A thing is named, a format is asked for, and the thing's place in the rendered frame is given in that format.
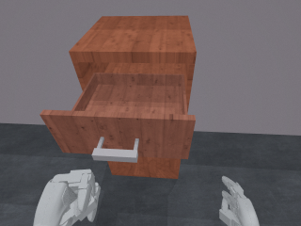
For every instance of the handle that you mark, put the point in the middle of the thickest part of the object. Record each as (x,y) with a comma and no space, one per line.
(115,155)

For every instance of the drawer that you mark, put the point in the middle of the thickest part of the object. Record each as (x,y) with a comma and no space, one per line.
(122,107)

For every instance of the robot right hand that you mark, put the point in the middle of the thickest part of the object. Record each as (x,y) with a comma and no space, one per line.
(241,212)

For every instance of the cabinet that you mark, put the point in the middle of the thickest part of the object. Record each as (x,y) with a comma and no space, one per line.
(139,44)

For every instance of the robot left hand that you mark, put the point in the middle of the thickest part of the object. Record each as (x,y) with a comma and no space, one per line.
(76,190)

